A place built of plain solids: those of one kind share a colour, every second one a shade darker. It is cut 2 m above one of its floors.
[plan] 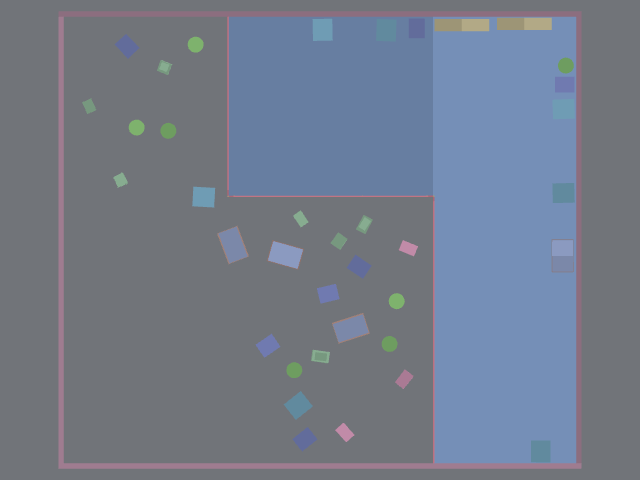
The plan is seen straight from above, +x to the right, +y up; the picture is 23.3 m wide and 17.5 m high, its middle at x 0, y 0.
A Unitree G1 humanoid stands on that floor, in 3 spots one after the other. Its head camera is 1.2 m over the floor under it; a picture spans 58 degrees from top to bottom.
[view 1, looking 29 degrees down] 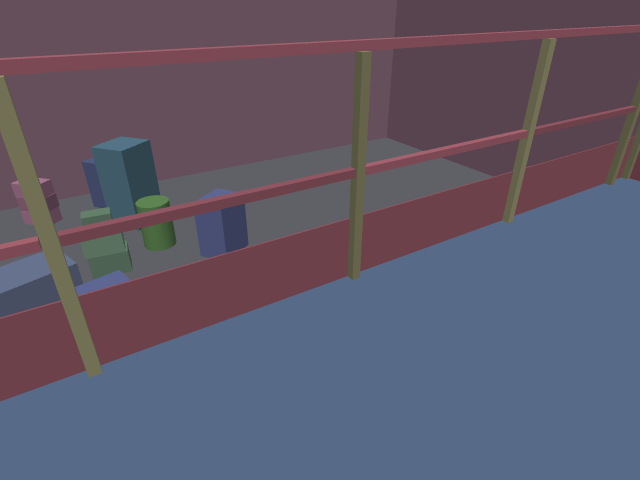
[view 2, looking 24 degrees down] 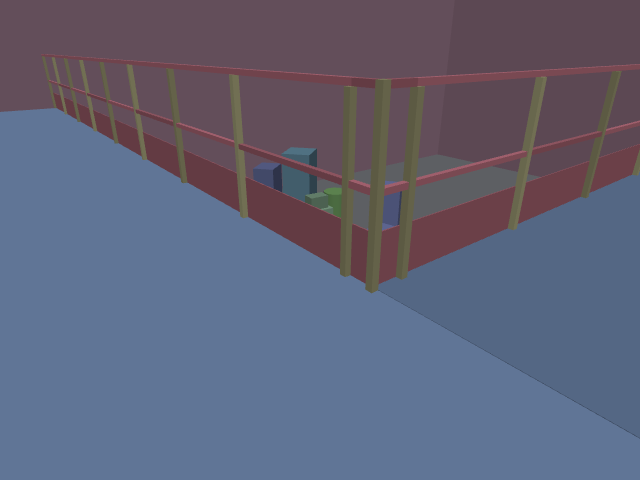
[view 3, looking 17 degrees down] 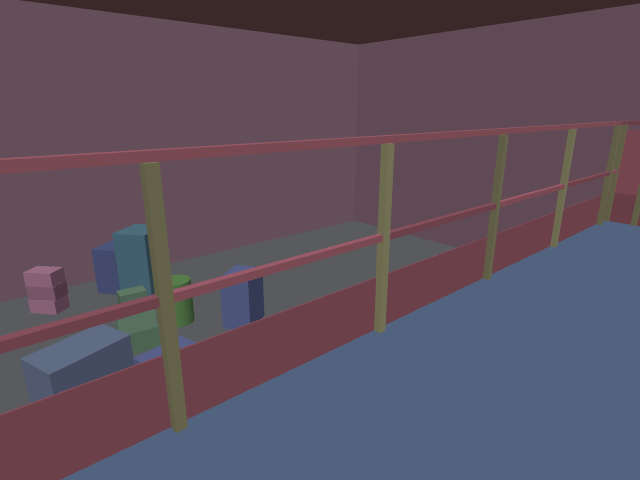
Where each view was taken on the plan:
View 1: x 0.31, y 3.02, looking -122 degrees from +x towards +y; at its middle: guard_rail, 1.95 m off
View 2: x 5.62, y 3.02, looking -128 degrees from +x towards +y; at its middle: guard_rail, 2.64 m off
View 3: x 2.08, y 3.02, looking -131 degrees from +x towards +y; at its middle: ground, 14.00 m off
